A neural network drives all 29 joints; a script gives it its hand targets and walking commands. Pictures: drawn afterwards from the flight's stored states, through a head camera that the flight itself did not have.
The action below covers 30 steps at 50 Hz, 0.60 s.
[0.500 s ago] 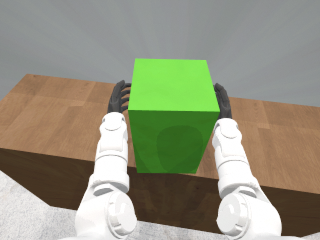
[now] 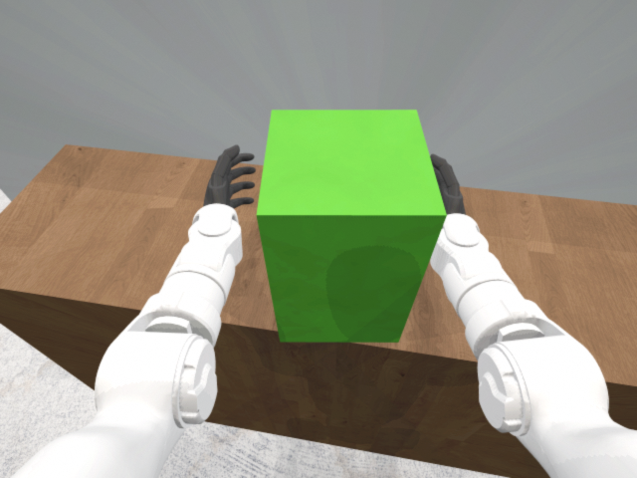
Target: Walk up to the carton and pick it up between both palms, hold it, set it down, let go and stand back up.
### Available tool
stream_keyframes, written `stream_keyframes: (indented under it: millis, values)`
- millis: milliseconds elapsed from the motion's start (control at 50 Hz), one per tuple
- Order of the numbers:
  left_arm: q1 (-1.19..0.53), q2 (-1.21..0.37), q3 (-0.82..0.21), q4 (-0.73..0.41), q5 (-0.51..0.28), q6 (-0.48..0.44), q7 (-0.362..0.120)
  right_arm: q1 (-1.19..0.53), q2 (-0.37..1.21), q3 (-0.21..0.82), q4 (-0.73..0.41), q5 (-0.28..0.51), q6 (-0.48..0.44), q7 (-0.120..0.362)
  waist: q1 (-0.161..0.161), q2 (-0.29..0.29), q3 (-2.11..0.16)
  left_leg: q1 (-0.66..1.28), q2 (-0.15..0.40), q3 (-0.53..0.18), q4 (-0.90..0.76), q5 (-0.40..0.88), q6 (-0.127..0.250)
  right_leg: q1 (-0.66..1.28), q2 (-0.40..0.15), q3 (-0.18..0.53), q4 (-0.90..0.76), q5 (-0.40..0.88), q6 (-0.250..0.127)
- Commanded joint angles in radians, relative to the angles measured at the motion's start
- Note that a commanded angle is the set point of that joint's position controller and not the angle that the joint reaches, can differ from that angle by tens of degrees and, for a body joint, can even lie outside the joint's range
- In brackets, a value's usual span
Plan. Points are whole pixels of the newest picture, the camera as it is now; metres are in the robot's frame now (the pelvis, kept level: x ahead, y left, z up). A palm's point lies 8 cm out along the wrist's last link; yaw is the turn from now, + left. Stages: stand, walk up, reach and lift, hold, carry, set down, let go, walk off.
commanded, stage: set down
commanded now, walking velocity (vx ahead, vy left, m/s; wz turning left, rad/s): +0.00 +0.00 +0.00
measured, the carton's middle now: (341, 237) +0.42 -0.01 +0.07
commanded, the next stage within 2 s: none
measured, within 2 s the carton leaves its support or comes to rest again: neither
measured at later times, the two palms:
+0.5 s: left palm (185, 172) +0.43 +0.17 +0.18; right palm (496, 168) +0.43 -0.18 +0.18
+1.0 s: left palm (148, 127) +0.42 +0.19 +0.25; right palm (520, 124) +0.42 -0.18 +0.25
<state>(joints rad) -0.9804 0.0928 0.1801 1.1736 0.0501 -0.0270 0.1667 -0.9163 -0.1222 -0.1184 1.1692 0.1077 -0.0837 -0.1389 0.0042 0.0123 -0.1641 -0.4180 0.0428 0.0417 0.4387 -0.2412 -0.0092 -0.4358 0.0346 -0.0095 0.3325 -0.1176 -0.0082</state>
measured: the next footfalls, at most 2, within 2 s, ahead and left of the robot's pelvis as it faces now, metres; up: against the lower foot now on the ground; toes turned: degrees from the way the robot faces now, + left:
none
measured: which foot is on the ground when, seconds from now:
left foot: down 0.00-1.00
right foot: down 0.00-1.00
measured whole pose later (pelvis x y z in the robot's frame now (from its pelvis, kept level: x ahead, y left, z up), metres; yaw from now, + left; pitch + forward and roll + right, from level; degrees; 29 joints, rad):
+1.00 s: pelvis -0.01 -0.02 +0.01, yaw +2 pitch +4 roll -1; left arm -1.10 0.35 0.07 0.90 -0.18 0.48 0.07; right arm -1.11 -0.28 0.02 0.99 0.43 0.36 -0.20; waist -0.04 -0.02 -0.13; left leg -0.24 0.05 0.01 0.37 -0.20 -0.03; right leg -0.25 0.04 -0.04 0.29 -0.10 -0.03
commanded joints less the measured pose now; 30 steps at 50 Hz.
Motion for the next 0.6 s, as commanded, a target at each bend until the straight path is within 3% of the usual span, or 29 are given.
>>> stream_keyframes:
  millis: [0,60,200,360,520,580]
  values:
    - [-0.414,0.132,-0.061,-0.081,-0.067,-0.032,-0.013,-0.454,-0.190,0.055,-0.084,0.095,-0.043,-0.009,-0.015,-0.011,-0.541,0.149,-0.020,0.007,0.027,0.451,-0.077,0.371,0.015,-0.017,0.083,0.495,0.031]
    - [-0.474,0.163,-0.096,-0.131,-0.116,-0.028,-0.008,-0.490,-0.233,0.064,-0.085,0.139,-0.031,-0.006,-0.027,0.018,-0.578,0.186,-0.018,-0.001,0.035,0.466,-0.088,0.319,0.022,-0.025,0.074,0.446,0.030]
    - [-0.530,0.231,-0.143,-0.190,-0.200,0.031,-0.019,-0.526,-0.242,0.118,-0.106,0.221,0.074,0.000,-0.026,0.016,-0.563,0.143,-0.029,-0.008,-0.003,0.350,-0.058,0.321,0.008,-0.012,0.053,0.348,0.032]
    - [-0.576,0.275,-0.177,-0.184,-0.263,0.130,-0.041,-0.596,-0.264,0.109,-0.174,0.236,0.178,0.001,-0.021,0.020,-0.504,0.124,-0.036,-0.017,-0.046,0.229,-0.034,0.324,-0.004,-0.008,0.025,0.223,0.027]
    - [-0.591,0.333,-0.135,-0.222,-0.252,0.231,-0.062,-0.636,-0.268,0.086,-0.234,0.220,0.264,-0.031,-0.029,-0.029,-0.485,0.109,-0.050,-0.012,-0.077,0.205,-0.017,0.432,-0.004,-0.001,0.029,0.266,0.046]
    - [-0.609,0.346,-0.121,-0.279,-0.248,0.264,-0.063,-0.645,-0.260,0.081,-0.270,0.228,0.290,-0.042,-0.028,-0.022,-0.496,0.121,-0.051,-0.012,-0.082,0.234,-0.018,0.459,-0.001,0.002,0.031,0.304,0.050]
